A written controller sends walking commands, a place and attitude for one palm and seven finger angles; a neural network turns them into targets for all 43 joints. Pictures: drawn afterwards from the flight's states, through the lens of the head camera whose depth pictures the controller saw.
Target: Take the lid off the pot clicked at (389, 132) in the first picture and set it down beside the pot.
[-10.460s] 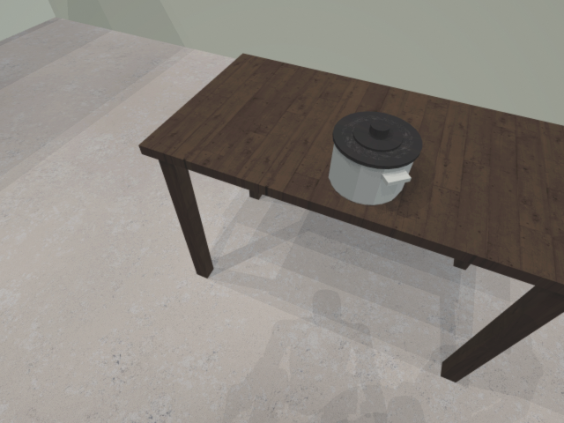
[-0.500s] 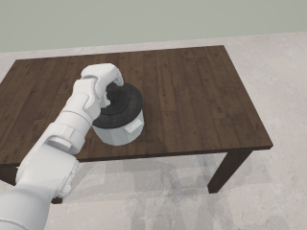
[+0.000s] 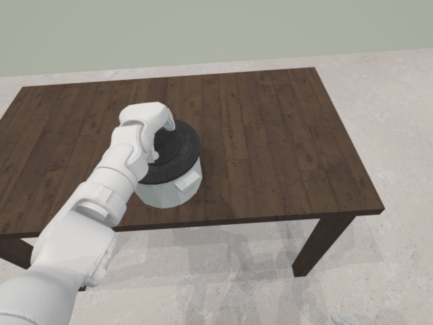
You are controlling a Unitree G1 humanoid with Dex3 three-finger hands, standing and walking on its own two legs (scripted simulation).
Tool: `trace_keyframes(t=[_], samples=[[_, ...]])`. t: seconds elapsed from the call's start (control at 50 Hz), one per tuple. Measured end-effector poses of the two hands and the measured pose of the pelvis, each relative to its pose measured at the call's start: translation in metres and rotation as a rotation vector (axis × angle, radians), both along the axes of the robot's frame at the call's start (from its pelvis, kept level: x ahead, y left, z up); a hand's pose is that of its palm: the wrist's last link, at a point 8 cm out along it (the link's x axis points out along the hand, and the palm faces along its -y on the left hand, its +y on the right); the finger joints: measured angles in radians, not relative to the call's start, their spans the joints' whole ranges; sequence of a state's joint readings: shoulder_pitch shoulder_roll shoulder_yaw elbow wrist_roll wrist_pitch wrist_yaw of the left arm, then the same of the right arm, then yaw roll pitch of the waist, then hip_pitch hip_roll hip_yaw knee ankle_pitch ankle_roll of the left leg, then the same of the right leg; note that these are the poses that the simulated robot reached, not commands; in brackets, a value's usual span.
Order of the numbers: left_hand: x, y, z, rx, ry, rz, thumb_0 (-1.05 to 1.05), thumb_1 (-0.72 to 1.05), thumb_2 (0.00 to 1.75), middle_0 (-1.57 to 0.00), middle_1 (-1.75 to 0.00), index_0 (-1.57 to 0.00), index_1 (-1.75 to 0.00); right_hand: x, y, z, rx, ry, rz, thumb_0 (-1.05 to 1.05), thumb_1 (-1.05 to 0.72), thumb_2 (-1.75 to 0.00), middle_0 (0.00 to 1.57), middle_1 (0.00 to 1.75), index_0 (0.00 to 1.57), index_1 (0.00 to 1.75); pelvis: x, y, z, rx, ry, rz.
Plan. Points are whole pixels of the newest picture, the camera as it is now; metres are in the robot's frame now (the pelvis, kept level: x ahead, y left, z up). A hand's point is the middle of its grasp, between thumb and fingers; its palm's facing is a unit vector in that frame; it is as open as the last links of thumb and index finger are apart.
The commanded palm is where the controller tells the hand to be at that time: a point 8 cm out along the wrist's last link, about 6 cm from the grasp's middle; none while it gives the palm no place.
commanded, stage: lower the open fingers around the knob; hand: left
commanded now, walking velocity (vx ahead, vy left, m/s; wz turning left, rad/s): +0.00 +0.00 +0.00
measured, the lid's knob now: (156, 140) +0.48 +0.12 +0.06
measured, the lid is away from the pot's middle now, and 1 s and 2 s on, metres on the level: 0.00 0.00 0.00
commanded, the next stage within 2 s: close the fingers and squeeze the knob in 0.06 s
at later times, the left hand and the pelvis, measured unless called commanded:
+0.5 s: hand (152, 145) +0.45 +0.12 +0.08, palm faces -0.33 -0.06 -0.94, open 9.4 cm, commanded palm +0.44 +0.12 +0.14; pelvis -0.01 +0.00 +0.00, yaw +0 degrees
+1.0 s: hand (150, 145) +0.45 +0.12 +0.08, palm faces -0.31 -0.07 -0.95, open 7.2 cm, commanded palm +0.43 +0.13 +0.14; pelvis +0.00 +0.00 +0.00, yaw +0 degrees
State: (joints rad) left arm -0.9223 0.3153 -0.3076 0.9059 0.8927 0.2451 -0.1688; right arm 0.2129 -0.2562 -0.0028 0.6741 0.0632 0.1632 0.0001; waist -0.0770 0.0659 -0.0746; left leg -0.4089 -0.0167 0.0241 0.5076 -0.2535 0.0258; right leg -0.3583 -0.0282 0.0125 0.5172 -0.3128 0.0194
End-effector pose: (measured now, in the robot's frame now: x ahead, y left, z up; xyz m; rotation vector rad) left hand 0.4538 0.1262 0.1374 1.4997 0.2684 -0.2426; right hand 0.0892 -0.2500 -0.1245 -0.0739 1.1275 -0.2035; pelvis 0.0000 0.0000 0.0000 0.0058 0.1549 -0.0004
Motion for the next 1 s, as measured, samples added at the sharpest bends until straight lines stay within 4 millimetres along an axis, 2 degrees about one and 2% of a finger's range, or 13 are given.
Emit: trace_keyframes(t=[0.2,0.34,0.48,0.74,1.0], samples=[[-0.009,0.000,0.001,-0.011,-0.006,-0.006,0.00,-0.25,1.40,-0.78,-0.06,-0.84,-0.09,0.009,-0.001,0.003,0.000,-0.029,0.012,0.01,-0.91,-0.90,0.20,0.30,0.20,0.30,-0.002,-0.003,0.000,-0.001,-0.014,0.003],[-0.012,-0.002,0.000,0.009,-0.003,-0.006,0.00,-0.17,1.24,-0.65,-0.37,-0.71,-0.40,0.008,-0.002,0.004,-0.004,-0.030,0.014,0.01,-0.91,-0.90,0.20,0.30,0.20,0.30,-0.006,-0.003,0.000,-0.001,-0.018,0.007],[-0.008,-0.003,0.000,0.005,0.010,0.000,0.00,-0.08,1.14,-0.58,-0.61,-0.63,-0.64,-0.003,-0.003,0.001,-0.012,-0.009,0.001,0.01,-0.91,-0.90,0.20,0.30,0.20,0.30,-0.007,-0.003,0.000,-0.001,-0.014,0.004],[-0.005,-0.003,-0.001,-0.005,-0.002,-0.012,0.00,0.07,1.06,-0.59,-0.84,-0.63,-0.86,-0.021,-0.005,-0.001,-0.019,0.031,-0.028,0.01,-0.91,-0.90,0.20,0.30,0.20,0.30,-0.004,-0.001,0.001,-0.002,-0.012,-0.006],[-0.011,0.002,0.000,-0.013,-0.008,-0.007,0.00,0.23,0.94,-0.66,-0.95,-0.69,-0.96,-0.003,0.001,0.003,-0.008,-0.016,-0.006,0.01,-0.91,-0.90,0.20,0.30,0.20,0.30,-0.004,0.001,0.001,-0.003,-0.017,-0.002]])
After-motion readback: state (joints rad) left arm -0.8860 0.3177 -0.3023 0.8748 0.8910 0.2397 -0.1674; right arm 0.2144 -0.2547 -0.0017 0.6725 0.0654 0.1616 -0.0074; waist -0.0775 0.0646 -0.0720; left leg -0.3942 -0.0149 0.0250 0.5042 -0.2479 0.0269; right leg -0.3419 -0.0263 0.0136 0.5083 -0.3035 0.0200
